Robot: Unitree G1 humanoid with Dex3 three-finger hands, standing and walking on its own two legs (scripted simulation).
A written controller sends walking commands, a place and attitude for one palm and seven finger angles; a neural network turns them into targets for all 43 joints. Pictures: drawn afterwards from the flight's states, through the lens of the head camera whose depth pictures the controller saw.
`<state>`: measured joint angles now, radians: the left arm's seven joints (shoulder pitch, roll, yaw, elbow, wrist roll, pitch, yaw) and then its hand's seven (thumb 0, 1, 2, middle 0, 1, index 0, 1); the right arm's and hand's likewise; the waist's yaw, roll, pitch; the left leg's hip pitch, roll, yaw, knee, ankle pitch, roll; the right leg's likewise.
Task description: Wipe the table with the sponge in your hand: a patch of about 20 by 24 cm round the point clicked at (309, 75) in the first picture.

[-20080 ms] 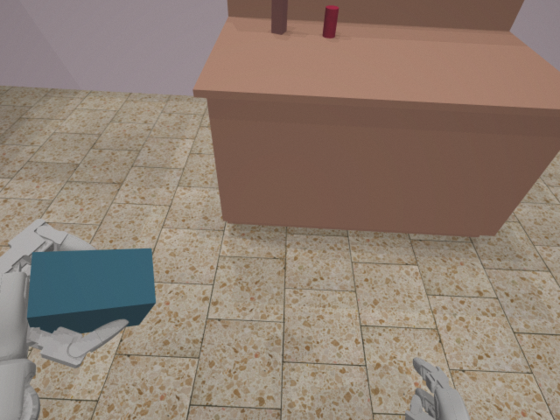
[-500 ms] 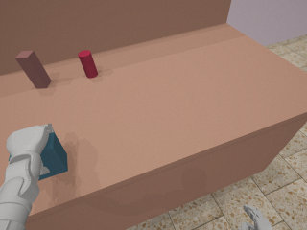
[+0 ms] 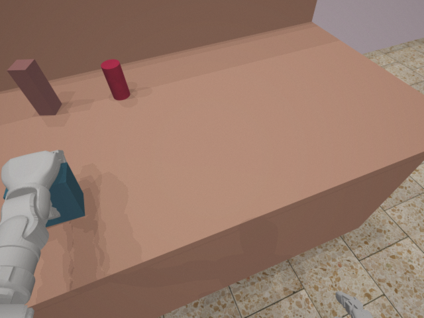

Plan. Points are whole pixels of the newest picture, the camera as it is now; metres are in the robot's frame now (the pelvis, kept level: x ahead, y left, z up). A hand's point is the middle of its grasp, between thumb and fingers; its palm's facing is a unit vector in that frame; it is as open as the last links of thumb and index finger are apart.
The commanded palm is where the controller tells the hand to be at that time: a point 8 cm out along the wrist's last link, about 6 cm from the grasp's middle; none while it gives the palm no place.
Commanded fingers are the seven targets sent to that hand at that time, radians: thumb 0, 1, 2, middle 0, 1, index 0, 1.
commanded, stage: wipe forward along the first lane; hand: left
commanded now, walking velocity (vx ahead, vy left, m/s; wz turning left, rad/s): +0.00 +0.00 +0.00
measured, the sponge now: (52, 201) +0.31 +0.37 +0.02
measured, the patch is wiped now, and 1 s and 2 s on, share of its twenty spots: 0.20 0.35 0.50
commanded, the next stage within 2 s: slide across to the middle lane in 0.26 s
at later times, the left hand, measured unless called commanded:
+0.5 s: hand (52, 166) +0.38 +0.38 +0.06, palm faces -0.15 +0.03 -0.99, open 10.3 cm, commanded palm +0.36 +0.35 +0.11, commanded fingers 0.00 0.10 1.30 -1.20 -1.60 -1.20 -1.60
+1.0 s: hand (76, 161) +0.39 +0.34 +0.06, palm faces -0.10 -0.01 -0.99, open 10.3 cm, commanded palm +0.38 +0.31 +0.11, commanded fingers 0.00 0.10 1.30 -1.20 -1.60 -1.20 -1.60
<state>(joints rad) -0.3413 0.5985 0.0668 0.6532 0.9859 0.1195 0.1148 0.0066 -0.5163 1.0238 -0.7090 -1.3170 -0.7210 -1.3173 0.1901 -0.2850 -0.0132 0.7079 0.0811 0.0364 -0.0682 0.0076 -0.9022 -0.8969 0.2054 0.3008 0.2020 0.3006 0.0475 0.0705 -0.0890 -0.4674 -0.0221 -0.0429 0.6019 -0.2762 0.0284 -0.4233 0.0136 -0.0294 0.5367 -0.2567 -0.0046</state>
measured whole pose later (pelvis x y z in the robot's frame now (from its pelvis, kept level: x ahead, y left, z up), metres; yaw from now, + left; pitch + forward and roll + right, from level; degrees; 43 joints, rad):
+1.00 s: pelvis +0.03 +0.01 +0.00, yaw +1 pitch +9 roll -2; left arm -0.50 0.50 -0.06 0.70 0.99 0.25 0.12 0.01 -0.51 1.03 -0.70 -1.32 -0.72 -1.32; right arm 0.14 -0.26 0.00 0.69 0.08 0.07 -0.04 0.01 -0.90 -0.90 0.21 0.30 0.20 0.30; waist 0.04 0.06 -0.09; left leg -0.41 -0.04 -0.05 0.55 -0.29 0.04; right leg -0.36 0.00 -0.04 0.47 -0.27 0.01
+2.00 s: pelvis +0.03 +0.00 +0.01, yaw +0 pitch +5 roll -1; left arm -0.15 0.38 -0.15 0.27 0.98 0.45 0.17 0.01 -0.50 1.03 -0.68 -1.34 -0.69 -1.34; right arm 0.09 -0.27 0.01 0.66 0.09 0.10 -0.02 0.01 -0.90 -0.90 0.20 0.30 0.20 0.30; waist 0.07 0.08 -0.11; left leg -0.32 -0.03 -0.03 0.54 -0.30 0.02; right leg -0.29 0.01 -0.02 0.50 -0.29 -0.01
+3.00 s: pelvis +0.01 -0.02 +0.00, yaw -1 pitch +0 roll +0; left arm 0.10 0.33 -0.24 -0.01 0.99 0.54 0.16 0.00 -0.49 1.03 -0.67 -1.35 -0.68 -1.35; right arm 0.02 -0.26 0.02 0.64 0.08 0.08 0.00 0.01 -0.90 -0.90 0.20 0.30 0.20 0.30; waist 0.10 0.10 -0.08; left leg -0.26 -0.01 -0.02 0.54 -0.29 0.00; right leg -0.26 0.03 0.00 0.55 -0.29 -0.03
